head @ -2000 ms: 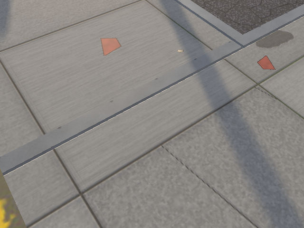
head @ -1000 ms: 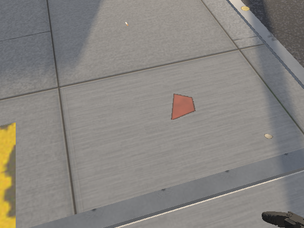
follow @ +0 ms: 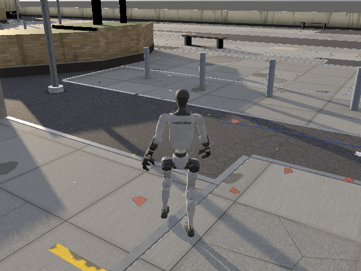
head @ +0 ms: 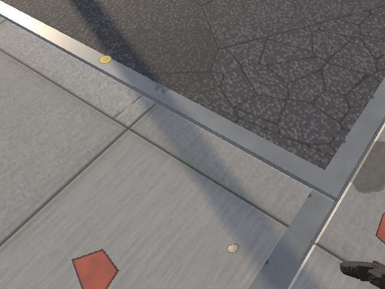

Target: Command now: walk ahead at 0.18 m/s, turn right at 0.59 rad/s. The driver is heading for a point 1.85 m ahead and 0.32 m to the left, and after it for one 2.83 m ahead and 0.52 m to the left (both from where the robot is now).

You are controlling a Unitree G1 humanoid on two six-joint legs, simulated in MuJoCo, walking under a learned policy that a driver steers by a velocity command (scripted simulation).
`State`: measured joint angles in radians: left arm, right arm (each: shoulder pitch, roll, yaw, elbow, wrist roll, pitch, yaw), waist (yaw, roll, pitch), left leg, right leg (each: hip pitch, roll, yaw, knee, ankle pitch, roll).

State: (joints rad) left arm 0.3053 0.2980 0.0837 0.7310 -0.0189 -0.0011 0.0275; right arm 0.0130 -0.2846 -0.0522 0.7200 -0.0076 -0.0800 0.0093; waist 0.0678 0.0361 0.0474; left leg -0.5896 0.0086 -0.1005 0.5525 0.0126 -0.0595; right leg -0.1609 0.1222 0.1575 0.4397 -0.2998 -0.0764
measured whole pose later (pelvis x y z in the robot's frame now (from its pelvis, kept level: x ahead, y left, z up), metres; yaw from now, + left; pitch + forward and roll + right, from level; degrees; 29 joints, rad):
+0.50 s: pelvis +0.11 +0.01 -0.01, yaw -3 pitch +0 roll +0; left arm 0.21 0.26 0.05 0.72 0.02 0.04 0.04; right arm 0.18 -0.27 -0.04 0.80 0.00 -0.01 0.02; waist -0.03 0.02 0.04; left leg -0.37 -0.03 -0.03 0.58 -0.26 0.01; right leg -0.25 -0.02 0.02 0.56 -0.31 0.02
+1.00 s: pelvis +0.13 +0.01 +0.00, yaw +14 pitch +2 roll -1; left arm 0.14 0.28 0.07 0.69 -0.01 -0.01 0.03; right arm 0.15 -0.32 -0.08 0.68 0.02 0.05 -0.02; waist -0.03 0.01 0.04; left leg -0.34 -0.09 -0.18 0.50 -0.19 0.03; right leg -0.37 0.03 0.10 0.67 -0.35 0.08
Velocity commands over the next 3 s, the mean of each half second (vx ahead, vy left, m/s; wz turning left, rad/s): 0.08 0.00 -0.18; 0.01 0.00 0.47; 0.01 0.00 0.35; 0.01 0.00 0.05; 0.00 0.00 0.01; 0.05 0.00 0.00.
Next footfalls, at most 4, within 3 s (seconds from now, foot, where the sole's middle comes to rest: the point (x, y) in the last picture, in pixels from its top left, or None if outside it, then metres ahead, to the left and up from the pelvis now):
0.06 left None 0.19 0.12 -0.78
0.40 right None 0.13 -0.12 -0.78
1.06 right None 0.22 -0.10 -0.78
1.40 left None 0.10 0.14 -0.78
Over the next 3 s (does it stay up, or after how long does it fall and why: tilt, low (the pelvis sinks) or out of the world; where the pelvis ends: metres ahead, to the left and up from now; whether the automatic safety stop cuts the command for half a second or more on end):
stays up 0.14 0.02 -0.01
